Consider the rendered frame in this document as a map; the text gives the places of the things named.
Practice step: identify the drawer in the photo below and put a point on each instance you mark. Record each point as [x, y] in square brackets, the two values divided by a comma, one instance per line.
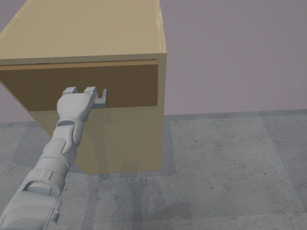
[129, 83]

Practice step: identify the robot left upper arm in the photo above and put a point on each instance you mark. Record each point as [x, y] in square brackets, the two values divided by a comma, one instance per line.
[33, 211]

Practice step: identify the robot left hand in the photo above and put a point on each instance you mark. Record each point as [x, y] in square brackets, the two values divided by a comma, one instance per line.
[76, 105]

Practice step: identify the left robot forearm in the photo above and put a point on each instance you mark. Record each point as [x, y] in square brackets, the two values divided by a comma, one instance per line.
[48, 176]

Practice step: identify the handle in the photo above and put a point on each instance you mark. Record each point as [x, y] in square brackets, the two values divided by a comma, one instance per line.
[99, 102]

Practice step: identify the cabinet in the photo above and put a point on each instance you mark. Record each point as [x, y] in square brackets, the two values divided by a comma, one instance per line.
[114, 140]

